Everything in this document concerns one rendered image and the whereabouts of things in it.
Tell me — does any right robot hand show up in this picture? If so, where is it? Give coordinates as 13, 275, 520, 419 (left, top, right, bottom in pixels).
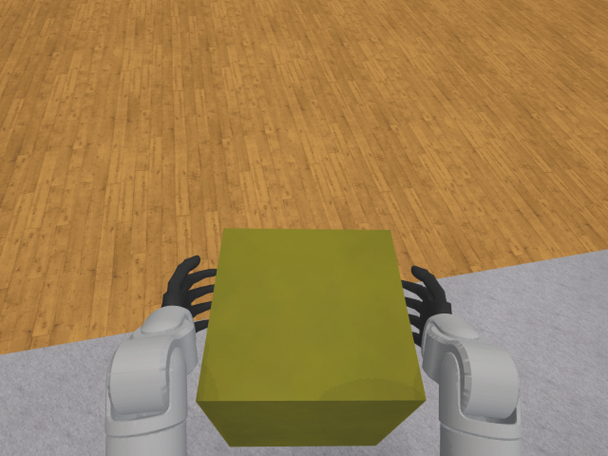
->
401, 266, 452, 347

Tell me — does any robot left forearm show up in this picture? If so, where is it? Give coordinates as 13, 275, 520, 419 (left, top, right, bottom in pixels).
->
104, 306, 199, 456

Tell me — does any left robot hand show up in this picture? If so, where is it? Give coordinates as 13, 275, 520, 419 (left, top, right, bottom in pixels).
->
161, 256, 217, 333

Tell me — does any carton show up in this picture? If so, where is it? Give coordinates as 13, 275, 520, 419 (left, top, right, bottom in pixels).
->
196, 228, 427, 447

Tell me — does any robot right forearm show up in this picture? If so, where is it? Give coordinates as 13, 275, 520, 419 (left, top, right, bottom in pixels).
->
421, 313, 522, 456

